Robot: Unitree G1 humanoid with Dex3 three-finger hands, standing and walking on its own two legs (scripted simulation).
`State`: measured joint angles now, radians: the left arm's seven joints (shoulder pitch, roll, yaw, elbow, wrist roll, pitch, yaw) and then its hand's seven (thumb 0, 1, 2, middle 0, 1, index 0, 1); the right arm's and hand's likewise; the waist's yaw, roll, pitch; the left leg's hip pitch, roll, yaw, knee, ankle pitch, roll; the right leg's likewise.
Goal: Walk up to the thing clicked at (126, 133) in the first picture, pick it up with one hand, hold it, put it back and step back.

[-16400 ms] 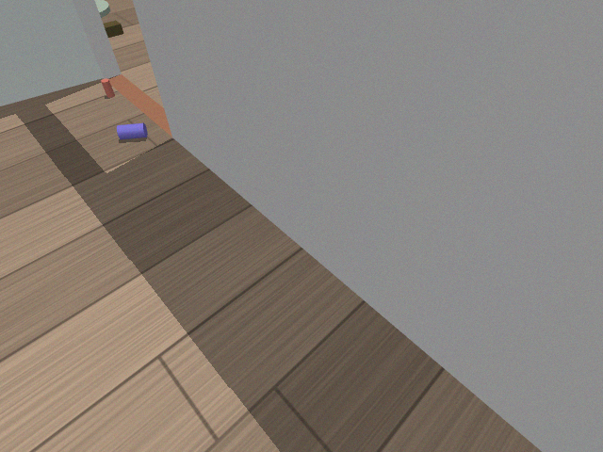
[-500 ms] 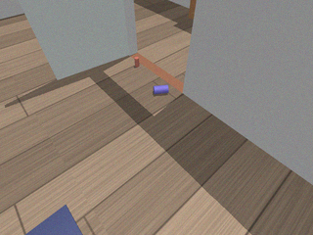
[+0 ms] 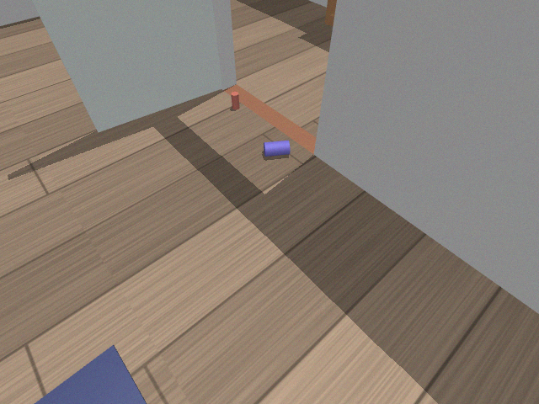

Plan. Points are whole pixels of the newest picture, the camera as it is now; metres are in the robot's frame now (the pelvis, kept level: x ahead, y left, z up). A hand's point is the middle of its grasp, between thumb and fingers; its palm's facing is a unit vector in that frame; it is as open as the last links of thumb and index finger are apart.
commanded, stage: stand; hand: right
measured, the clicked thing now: (276, 148) +1.45 -0.09 -0.75
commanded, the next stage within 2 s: walk up in 0.12 s
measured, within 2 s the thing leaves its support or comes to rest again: neither
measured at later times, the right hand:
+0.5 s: hand (385, 371) +0.19 -0.20 -0.15, palm faces -0.04 +0.91 -0.42, open 7.4 cm
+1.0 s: hand (373, 298) +0.33 -0.22 -0.18, palm faces -0.10 +0.94 -0.33, open 7.4 cm
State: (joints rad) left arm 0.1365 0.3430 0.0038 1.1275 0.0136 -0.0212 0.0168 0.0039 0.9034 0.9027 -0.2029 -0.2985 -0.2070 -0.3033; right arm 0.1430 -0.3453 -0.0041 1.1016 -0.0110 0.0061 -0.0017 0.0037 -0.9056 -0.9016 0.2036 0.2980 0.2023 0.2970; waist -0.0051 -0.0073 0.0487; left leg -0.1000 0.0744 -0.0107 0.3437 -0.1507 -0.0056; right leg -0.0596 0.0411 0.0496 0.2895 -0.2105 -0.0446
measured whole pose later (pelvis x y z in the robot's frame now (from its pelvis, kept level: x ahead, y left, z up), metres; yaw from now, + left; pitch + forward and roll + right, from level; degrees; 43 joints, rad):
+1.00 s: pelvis +0.26 +0.06 -0.02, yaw +3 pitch -2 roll +0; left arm 0.31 0.40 0.09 0.90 0.03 -0.10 -0.05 0.00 0.90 0.90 -0.20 -0.30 -0.21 -0.30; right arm 0.28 -0.46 -0.06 0.95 -0.02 -0.03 0.06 0.01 -0.91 -0.90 0.20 0.30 0.20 0.30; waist 0.02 0.08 0.03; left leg -0.38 0.01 -0.05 1.05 -0.41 0.04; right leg -0.30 -0.05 -0.10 0.58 -0.25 -0.02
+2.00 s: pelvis +0.69 +0.05 -0.01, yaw +5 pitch -3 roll +0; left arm 0.35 0.39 0.05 0.86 0.01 -0.10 -0.04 0.00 0.90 0.90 -0.20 -0.30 -0.21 -0.30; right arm 0.28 -0.45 -0.05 0.90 -0.01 -0.02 0.08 0.01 -0.91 -0.90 0.20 0.30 0.20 0.30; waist 0.01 0.06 0.07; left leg -0.53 0.09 -0.02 0.88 -0.23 0.00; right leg -0.13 -0.02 -0.11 0.43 -0.25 -0.04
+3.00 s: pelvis +0.99 +0.13 -0.04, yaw +4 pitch -3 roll +0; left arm 0.27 0.42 0.02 0.90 0.00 -0.02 0.00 0.01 0.90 0.90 -0.20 -0.30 -0.21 -0.30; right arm 0.21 -0.39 -0.04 0.92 -0.02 -0.04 0.03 0.00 -0.91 -0.90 0.20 0.30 0.20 0.30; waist 0.01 -0.02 0.10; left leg -0.41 0.04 0.04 0.70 -0.24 0.00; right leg -0.34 -0.07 -0.01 0.89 -0.52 -0.01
